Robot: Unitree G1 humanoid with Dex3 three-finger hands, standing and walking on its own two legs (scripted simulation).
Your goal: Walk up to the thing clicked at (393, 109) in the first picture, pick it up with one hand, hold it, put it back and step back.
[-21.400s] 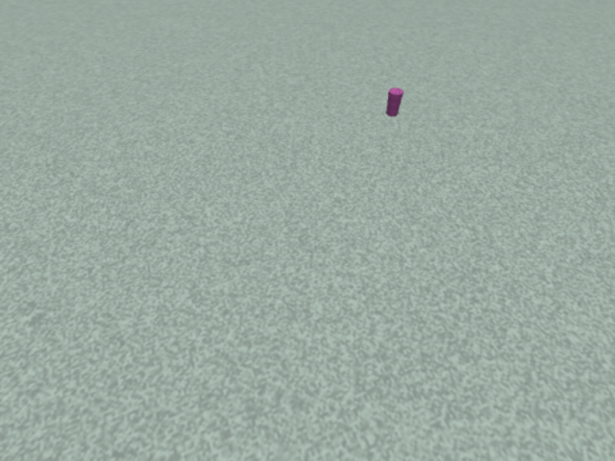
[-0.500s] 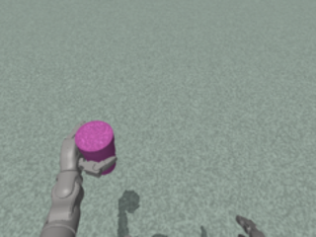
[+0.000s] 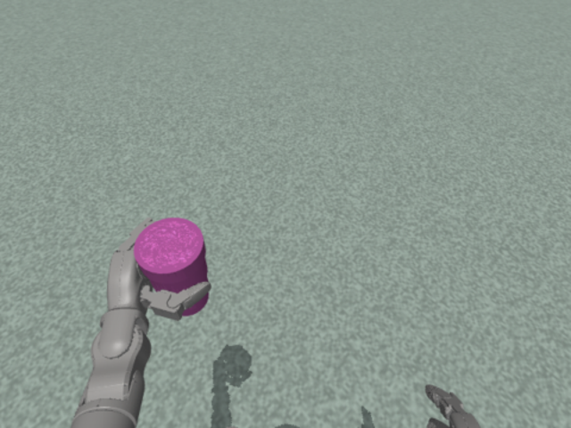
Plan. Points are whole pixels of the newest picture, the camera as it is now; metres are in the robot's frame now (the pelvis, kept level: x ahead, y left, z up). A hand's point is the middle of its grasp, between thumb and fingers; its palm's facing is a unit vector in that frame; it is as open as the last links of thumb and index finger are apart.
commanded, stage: crouch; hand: left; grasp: from the side
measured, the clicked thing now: (179, 273) +0.33 +0.17 +0.03
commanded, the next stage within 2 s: lower in 1.90 s
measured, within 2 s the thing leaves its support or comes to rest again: neither
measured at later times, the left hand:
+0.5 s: hand (183, 302) +0.33 +0.18 -0.07, palm faces +0.17 -0.99 +0.00, open 10.7 cm
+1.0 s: hand (199, 345) +0.34 +0.20 -0.32, palm faces +0.18 -0.98 -0.03, open 10.7 cm
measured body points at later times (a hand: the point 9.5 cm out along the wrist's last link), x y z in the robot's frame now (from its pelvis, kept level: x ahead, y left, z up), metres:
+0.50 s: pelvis -0.02 +0.00 -0.06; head +0.08 +0.02 +0.38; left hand +0.32 +0.24 -0.07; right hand +0.11 -0.26 -0.17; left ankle +0.02 +0.13 -0.70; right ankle +0.02 -0.14 -0.70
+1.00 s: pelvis -0.06 +0.00 -0.27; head +0.12 +0.03 +0.14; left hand +0.33 +0.26 -0.32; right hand +0.07 -0.26 -0.40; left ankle +0.02 +0.13 -0.70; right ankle +0.02 -0.14 -0.70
